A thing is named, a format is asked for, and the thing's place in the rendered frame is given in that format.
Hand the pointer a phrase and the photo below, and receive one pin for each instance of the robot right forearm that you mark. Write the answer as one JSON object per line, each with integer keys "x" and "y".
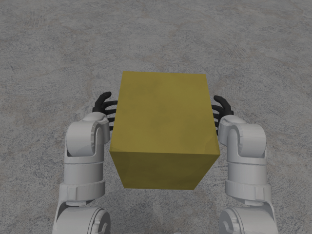
{"x": 247, "y": 159}

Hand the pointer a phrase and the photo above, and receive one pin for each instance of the left robot upper arm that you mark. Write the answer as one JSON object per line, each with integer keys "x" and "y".
{"x": 83, "y": 220}

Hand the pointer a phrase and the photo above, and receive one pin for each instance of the left robot hand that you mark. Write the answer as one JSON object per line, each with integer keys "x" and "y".
{"x": 100, "y": 106}

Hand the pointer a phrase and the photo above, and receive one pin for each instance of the robot left forearm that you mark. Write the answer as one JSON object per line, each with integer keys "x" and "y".
{"x": 83, "y": 158}

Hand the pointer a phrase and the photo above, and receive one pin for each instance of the right robot hand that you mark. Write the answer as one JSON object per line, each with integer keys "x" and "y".
{"x": 223, "y": 111}

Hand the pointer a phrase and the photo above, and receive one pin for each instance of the right robot upper arm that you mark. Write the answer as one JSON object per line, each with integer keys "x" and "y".
{"x": 246, "y": 220}

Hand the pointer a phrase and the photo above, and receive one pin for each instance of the carton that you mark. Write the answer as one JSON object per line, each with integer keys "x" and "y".
{"x": 164, "y": 134}

